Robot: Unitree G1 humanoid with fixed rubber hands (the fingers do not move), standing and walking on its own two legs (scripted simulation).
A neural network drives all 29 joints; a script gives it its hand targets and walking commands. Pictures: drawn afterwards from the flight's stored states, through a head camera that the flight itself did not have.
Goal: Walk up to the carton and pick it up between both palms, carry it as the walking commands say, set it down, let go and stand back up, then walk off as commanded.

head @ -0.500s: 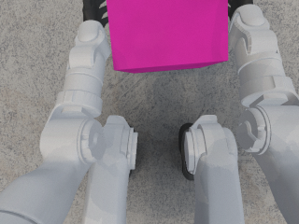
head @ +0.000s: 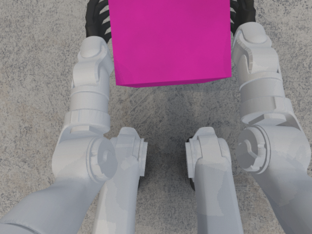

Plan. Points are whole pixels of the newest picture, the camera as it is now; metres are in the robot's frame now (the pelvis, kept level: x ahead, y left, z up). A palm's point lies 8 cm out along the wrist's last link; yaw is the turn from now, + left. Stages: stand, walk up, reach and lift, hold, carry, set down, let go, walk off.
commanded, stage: reach and lift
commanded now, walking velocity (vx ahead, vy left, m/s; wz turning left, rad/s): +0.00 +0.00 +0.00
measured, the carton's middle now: (168, 41) +0.52 -0.02 -0.18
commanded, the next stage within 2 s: none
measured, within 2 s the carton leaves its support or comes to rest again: neither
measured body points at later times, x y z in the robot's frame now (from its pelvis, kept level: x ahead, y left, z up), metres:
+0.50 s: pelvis +0.00 +0.00 +0.05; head +0.29 -0.03 +0.40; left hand +0.51 +0.13 -0.04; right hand +0.52 -0.17 -0.04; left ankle +0.10 +0.13 -0.38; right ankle +0.11 -0.12 -0.38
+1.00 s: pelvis +0.01 +0.00 +0.11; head +0.26 -0.03 +0.48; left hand +0.49 +0.14 +0.04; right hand +0.50 -0.17 +0.03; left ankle +0.10 +0.13 -0.38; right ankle +0.11 -0.12 -0.38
